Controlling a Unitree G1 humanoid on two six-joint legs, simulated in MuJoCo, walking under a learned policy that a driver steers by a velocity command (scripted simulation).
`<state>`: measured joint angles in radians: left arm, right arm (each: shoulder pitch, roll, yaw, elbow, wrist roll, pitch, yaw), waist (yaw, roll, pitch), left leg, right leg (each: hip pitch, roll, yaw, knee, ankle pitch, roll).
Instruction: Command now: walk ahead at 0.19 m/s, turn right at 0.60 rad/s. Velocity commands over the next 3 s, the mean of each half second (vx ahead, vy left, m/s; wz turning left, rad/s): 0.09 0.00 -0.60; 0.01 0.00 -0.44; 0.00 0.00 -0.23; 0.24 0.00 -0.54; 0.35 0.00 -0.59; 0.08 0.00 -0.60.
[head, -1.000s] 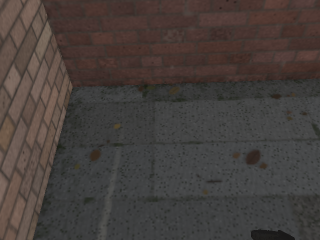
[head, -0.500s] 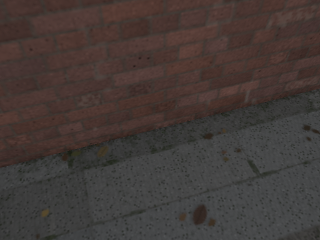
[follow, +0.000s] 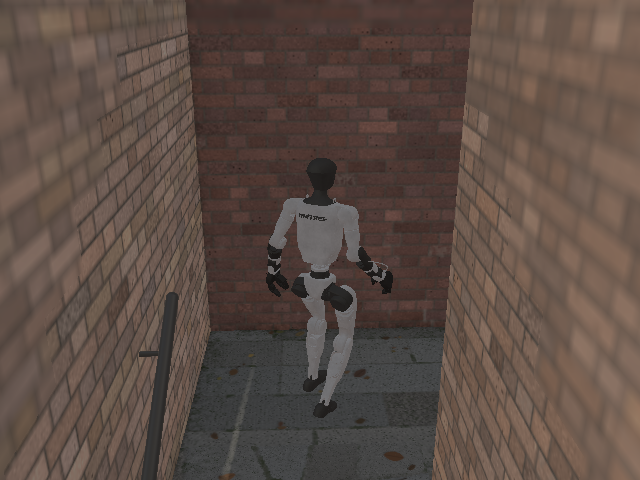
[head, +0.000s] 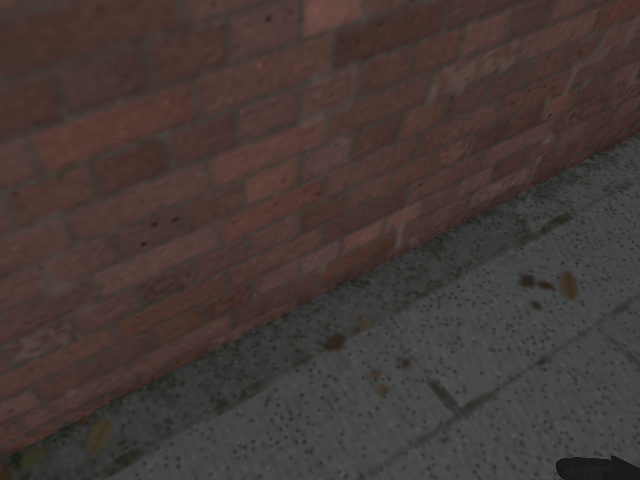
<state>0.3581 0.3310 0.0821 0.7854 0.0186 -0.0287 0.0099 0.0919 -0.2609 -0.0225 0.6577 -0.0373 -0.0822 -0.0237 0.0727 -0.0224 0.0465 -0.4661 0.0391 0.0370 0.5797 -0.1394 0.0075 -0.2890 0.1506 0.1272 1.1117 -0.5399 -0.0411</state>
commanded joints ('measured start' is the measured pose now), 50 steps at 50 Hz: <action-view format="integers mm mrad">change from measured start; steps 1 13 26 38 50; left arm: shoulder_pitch -47 -210 -148 -139 -149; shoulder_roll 68 32 114 79 0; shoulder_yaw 1 -28 5 15 -32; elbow -73 -173 -175 -197 -21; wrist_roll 23 25 9 48 13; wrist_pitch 14 89 56 53 89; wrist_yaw -24 -82 -23 -24 -22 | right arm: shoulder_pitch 160 148 190 211 211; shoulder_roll -88 -177 -113 -251 -143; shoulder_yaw -27 -60 -48 -61 -25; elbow -12 19 -9 -29 26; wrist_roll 8 26 28 12 34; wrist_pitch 1 22 105 64 71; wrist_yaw -14 0 12 -16 -3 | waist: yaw -90 -62 -71 -79 -84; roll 147 204 -83 259 249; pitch -163 -102 -125 -82 -94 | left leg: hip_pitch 384 106 -85 244 311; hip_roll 298 276 -7 420 187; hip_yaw -265 56 -61 -549 -169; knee -242 -242 393 -353 -170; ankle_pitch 344 -6 -242 20 398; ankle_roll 177 99 -25 195 171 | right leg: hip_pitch -276 9 139 -249 30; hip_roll -117 -142 -319 9 -78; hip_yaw -44 -160 206 40 -122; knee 123 -392 -762 -150 -562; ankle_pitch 53 173 778 -68 133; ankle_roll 38 11 -203 2 30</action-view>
